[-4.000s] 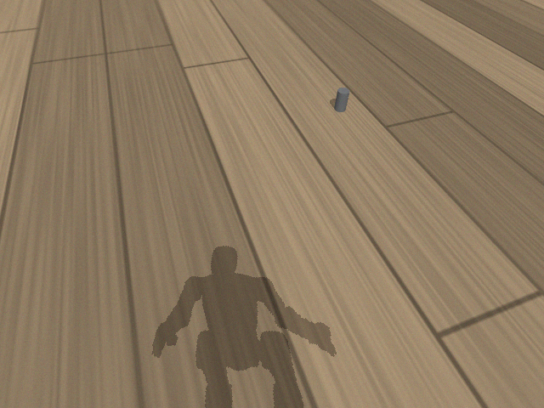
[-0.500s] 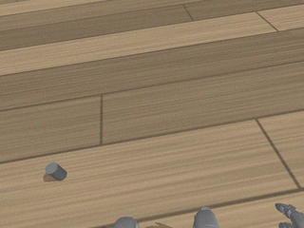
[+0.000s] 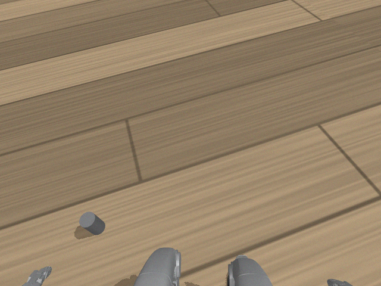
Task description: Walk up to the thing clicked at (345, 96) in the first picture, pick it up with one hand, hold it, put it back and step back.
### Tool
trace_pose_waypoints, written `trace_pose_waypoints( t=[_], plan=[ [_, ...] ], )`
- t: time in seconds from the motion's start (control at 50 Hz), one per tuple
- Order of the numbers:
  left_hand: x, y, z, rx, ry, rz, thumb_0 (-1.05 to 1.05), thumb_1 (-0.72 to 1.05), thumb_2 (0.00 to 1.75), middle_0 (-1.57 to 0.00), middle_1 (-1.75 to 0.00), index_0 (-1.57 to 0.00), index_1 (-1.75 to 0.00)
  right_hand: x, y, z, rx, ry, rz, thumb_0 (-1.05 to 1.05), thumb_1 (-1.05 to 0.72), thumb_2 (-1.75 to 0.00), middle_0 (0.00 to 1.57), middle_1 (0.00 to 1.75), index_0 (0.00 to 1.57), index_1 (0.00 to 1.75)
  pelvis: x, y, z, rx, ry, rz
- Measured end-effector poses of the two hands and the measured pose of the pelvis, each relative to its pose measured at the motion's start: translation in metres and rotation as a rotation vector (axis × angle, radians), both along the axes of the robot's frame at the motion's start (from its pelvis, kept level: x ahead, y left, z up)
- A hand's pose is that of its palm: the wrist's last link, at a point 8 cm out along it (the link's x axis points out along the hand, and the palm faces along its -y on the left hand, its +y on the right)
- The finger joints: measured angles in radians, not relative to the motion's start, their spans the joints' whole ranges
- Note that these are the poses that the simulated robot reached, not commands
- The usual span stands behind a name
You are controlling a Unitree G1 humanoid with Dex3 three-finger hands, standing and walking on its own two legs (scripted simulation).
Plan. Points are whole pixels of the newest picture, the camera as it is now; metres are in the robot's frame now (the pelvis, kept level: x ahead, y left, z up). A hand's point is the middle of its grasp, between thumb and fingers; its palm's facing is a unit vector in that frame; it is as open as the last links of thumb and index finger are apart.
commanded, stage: walk up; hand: left
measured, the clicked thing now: (92, 223) +0.46 +0.53 -0.66
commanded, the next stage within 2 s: none
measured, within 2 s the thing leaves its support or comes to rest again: neither
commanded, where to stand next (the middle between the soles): -0.02 +0.37 m, yaw -16 degrees
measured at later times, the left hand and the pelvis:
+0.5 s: hand out of the picture +0.03 +0.54 -0.13, palm faces -0.17 -0.84 -0.52, open 7.4 cm; pelvis -0.08 +0.25 +0.01, yaw -8 degrees
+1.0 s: hand out of the picture +0.03 +0.77 -0.13, palm faces -0.19 -0.83 -0.52, open 7.4 cm; pelvis -0.12 +0.47 +0.00, yaw -14 degrees
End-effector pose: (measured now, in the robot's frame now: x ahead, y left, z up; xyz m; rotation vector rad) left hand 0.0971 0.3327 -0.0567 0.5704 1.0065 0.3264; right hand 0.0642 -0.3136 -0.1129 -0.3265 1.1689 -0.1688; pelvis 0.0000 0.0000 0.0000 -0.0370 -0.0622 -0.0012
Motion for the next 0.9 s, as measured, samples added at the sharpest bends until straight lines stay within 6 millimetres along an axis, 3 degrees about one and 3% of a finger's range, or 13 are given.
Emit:
trace_pose_waypoints(
  t=[0.08, 0.16, 0.22, 0.28, 0.38, 0.5, 0.58, 0.68, 0.8, 0.86, 0.9],
  plan=[
    [-0.015, 0.046, 0.007, 0.025, 0.006, -0.032, 0.00, 0.90, 0.90, -0.21, -0.30, -0.21, -0.30, 0.010, 0.029, 0.006, -0.004, -0.088, 0.018, 0.01, -0.91, -0.90, 0.20, 0.30, 0.21, 0.30, -0.014, 0.043, -0.002, 0.031, 0.007, -0.027],
    [-0.026, 0.110, 0.001, 0.063, 0.028, -0.072, 0.00, 0.89, 0.90, -0.21, -0.30, -0.21, -0.30, 0.003, 0.062, 0.006, -0.049, -0.143, 0.003, 0.00, -0.91, -0.90, 0.20, 0.30, 0.21, 0.30, -0.032, 0.095, -0.017, 0.034, 0.025, -0.057],
    [-0.032, 0.168, -0.014, 0.084, 0.028, -0.077, 0.00, 0.89, 0.90, -0.21, -0.30, -0.21, -0.30, -0.017, 0.095, 0.001, -0.099, -0.133, -0.012, 0.00, -0.91, -0.90, 0.20, 0.30, 0.21, 0.30, -0.049, 0.140, -0.032, 0.041, 0.022, -0.070],
    [-0.043, 0.212, -0.027, 0.095, 0.058, -0.034, 0.00, 0.90, 0.90, -0.21, -0.30, -0.21, -0.30, -0.059, 0.138, -0.001, -0.105, -0.093, -0.043, 0.00, -0.91, -0.90, 0.20, 0.30, 0.20, 0.30, -0.059, 0.176, -0.035, 0.032, -0.004, -0.113],
    [-0.052, 0.237, -0.027, 0.014, 0.122, -0.041, 0.00, 0.90, 0.90, -0.20, -0.30, -0.21, -0.30, -0.128, 0.206, 0.011, -0.055, 0.043, -0.156, 0.00, -0.91, -0.90, 0.20, 0.30, 0.21, 0.30, -0.067, 0.211, -0.008, -0.013, 0.024, -0.109],
    [-0.066, 0.243, -0.024, -0.063, 0.177, -0.086, 0.00, 0.90, 0.90, -0.20, -0.30, -0.21, -0.30, -0.172, 0.255, 0.018, -0.028, 0.120, -0.178, 0.01, -0.90, -0.90, 0.20, 0.30, 0.21, 0.30, -0.080, 0.253, 0.009, 0.005, 0.058, -0.139],
    [-0.078, 0.258, -0.024, -0.054, 0.181, -0.132, 0.00, 0.90, 0.90, -0.21, -0.30, -0.21, -0.30, -0.180, 0.275, 0.002, -0.023, 0.114, -0.202, 0.01, -0.90, -0.90, 0.20, 0.30, 0.21, 0.30, -0.093, 0.285, 0.002, -0.022, 0.041, -0.179],
    [-0.091, 0.304, -0.011, -0.018, 0.122, -0.111, 0.00, 0.90, 0.90, -0.21, -0.30, -0.21, -0.30, -0.170, 0.315, -0.001, -0.010, 0.066, -0.168, 0.01, -0.91, -0.90, 0.20, 0.30, 0.21, 0.30, -0.109, 0.324, 0.004, 0.003, 0.013, -0.167],
    [-0.092, 0.381, 0.002, 0.035, 0.070, -0.145, 0.00, 0.90, 0.90, -0.21, -0.30, -0.21, -0.30, -0.152, 0.358, 0.000, -0.016, -0.070, -0.174, 0.01, -0.91, -0.90, 0.20, 0.30, 0.21, 0.30, -0.120, 0.389, -0.003, 0.038, 0.009, -0.196],
    [-0.083, 0.426, -0.007, 0.036, 0.058, -0.165, 0.00, 0.90, 0.90, -0.21, -0.30, -0.21, -0.30, -0.160, 0.387, -0.001, -0.044, -0.107, -0.204, 0.00, -0.91, -0.90, 0.20, 0.30, 0.21, 0.30, -0.122, 0.427, -0.015, 0.039, 0.012, -0.210],
    [-0.077, 0.454, -0.017, 0.030, 0.049, -0.159, 0.00, 0.90, 0.90, -0.21, -0.30, -0.21, -0.30, -0.177, 0.412, -0.004, -0.072, -0.105, -0.232, 0.00, -0.91, -0.90, 0.20, 0.30, 0.21, 0.30, -0.124, 0.449, -0.022, 0.074, -0.016, -0.225]
  ],
)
